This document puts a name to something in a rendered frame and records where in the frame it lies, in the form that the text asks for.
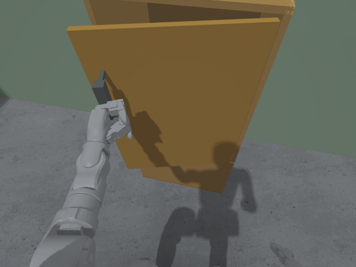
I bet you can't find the right robot hand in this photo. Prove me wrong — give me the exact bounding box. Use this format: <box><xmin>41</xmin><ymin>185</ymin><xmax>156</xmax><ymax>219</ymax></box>
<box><xmin>270</xmin><ymin>242</ymin><xmax>302</xmax><ymax>267</ymax></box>

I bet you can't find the left robot hand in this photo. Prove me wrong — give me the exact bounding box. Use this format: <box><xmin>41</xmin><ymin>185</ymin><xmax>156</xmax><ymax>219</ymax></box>
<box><xmin>87</xmin><ymin>99</ymin><xmax>132</xmax><ymax>149</ymax></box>

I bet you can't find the cupboard door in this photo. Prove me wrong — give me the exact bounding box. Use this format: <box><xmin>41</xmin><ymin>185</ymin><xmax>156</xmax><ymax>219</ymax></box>
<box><xmin>67</xmin><ymin>17</ymin><xmax>280</xmax><ymax>169</ymax></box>

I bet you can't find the handle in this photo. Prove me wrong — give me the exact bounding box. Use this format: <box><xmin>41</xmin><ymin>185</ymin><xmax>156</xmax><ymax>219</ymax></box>
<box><xmin>92</xmin><ymin>70</ymin><xmax>118</xmax><ymax>120</ymax></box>

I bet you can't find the robot left shin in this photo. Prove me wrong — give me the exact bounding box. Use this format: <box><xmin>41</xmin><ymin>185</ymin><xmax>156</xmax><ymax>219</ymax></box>
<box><xmin>139</xmin><ymin>257</ymin><xmax>151</xmax><ymax>261</ymax></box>

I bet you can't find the robot left forearm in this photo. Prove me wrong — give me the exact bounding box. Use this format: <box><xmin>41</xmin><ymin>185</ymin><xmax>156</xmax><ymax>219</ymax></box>
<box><xmin>29</xmin><ymin>141</ymin><xmax>111</xmax><ymax>267</ymax></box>

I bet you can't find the robot left upper arm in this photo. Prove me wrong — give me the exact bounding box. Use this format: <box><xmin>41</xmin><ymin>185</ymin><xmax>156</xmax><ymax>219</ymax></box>
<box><xmin>32</xmin><ymin>235</ymin><xmax>96</xmax><ymax>267</ymax></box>

